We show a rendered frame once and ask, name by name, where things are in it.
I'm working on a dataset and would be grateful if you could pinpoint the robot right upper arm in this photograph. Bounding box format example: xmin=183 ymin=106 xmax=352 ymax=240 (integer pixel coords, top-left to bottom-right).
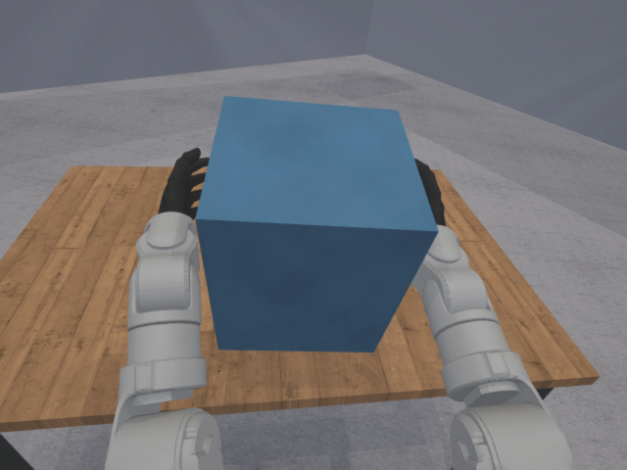
xmin=450 ymin=401 xmax=573 ymax=470

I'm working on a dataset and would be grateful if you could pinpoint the left robot hand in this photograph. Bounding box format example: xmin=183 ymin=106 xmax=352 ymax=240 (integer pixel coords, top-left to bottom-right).
xmin=158 ymin=148 xmax=210 ymax=220

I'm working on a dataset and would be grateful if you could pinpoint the table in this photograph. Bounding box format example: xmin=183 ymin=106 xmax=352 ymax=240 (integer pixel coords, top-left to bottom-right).
xmin=0 ymin=165 xmax=601 ymax=470

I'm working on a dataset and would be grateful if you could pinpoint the left robot forearm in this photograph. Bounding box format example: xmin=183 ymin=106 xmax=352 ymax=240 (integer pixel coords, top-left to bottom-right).
xmin=105 ymin=211 xmax=207 ymax=470

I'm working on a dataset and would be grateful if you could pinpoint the right robot hand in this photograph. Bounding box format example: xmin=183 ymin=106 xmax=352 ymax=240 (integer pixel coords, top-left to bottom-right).
xmin=414 ymin=159 xmax=446 ymax=226

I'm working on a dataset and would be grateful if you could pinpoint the carton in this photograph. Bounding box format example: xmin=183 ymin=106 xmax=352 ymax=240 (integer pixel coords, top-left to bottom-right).
xmin=195 ymin=96 xmax=439 ymax=353

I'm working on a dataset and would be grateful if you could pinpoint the right robot forearm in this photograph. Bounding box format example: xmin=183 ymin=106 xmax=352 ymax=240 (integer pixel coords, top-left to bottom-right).
xmin=411 ymin=225 xmax=575 ymax=470

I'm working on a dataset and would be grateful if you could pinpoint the robot left upper arm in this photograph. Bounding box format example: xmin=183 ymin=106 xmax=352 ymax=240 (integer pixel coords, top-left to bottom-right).
xmin=107 ymin=407 xmax=223 ymax=470

